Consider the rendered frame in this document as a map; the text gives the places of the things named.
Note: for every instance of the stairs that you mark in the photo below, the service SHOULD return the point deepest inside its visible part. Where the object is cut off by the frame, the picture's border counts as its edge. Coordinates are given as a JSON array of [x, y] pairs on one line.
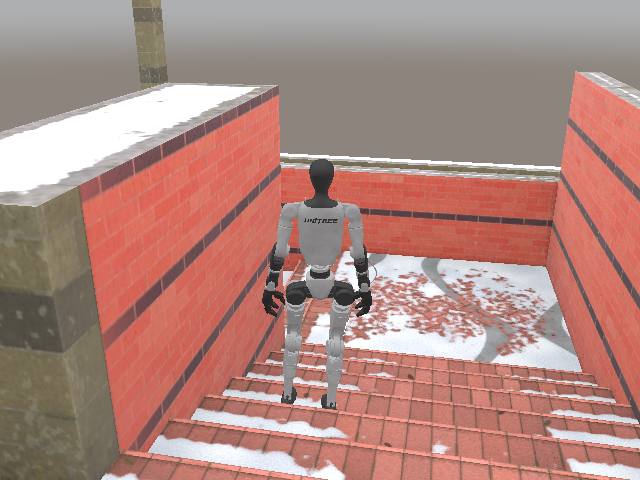
[[300, 274], [344, 462]]

